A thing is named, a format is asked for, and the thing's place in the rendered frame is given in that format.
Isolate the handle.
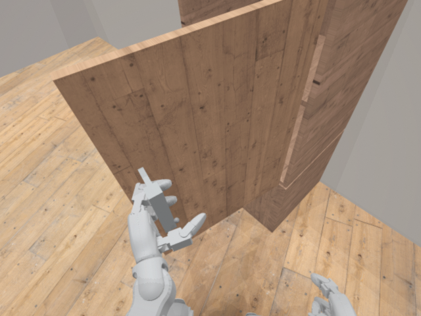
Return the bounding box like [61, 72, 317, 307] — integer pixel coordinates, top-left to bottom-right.
[138, 167, 177, 233]

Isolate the left robot shin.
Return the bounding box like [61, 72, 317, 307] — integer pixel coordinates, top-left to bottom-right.
[174, 298, 186, 304]

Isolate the cupboard door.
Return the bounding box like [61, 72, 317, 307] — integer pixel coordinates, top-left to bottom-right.
[50, 0, 328, 255]

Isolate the left robot forearm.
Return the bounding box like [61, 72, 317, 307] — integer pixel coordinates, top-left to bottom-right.
[126, 256, 176, 316]

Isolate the left robot hand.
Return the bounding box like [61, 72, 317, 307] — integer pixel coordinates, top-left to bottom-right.
[128, 179, 207, 264]

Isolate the robot left thigh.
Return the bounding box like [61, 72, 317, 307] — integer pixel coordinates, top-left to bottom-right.
[167, 303, 193, 316]

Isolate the right robot hand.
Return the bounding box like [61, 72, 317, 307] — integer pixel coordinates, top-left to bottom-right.
[308, 273, 357, 316]

